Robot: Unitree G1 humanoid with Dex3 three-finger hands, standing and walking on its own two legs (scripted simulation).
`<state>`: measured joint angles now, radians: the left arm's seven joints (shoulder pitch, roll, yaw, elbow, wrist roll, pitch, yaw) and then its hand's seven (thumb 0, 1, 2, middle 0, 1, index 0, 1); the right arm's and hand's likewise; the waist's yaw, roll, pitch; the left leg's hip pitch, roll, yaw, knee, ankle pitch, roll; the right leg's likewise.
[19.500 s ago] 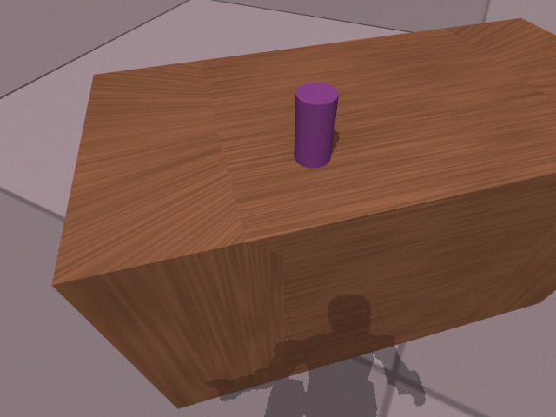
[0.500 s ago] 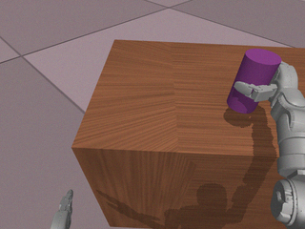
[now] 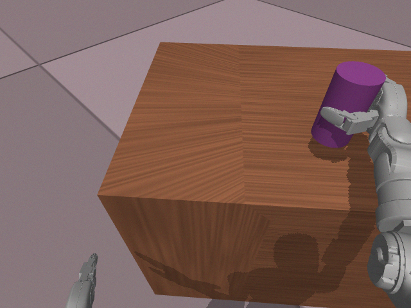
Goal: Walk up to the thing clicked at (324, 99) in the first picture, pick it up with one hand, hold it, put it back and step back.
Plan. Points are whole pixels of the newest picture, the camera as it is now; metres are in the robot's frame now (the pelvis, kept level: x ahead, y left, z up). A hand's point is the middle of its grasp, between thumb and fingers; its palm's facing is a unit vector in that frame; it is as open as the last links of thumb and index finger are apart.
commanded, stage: lower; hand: right
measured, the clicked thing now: (343, 107) +0.46 -0.20 +0.18
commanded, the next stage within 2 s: loosen in 0.90 s
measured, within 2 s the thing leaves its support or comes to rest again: rests again in 0.86 s
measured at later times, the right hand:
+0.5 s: hand (335, 118) +0.48 -0.20 +0.14, palm faces +0.18 +0.98 +0.00, open 10.5 cm
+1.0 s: hand (333, 124) +0.48 -0.21 +0.11, palm faces +0.18 +0.98 +0.00, open 10.5 cm
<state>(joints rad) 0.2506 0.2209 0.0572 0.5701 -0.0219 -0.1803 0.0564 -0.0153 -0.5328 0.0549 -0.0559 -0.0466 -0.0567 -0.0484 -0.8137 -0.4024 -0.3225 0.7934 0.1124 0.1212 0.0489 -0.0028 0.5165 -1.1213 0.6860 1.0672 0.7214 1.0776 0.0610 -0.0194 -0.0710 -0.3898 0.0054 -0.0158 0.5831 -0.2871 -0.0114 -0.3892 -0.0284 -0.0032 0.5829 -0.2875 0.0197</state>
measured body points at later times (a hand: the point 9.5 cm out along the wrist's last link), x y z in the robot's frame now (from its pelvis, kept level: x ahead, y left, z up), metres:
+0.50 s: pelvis -0.01 +0.00 -0.01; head +0.04 -0.01 +0.44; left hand +0.14 +0.26 -0.07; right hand +0.46 -0.26 +0.14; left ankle +0.00 +0.13 -0.73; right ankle +0.00 -0.13 -0.73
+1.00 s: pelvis +0.00 +0.00 -0.01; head +0.06 -0.02 +0.43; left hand +0.14 +0.27 -0.07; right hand +0.47 -0.26 +0.12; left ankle +0.00 +0.13 -0.73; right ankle +0.00 -0.13 -0.73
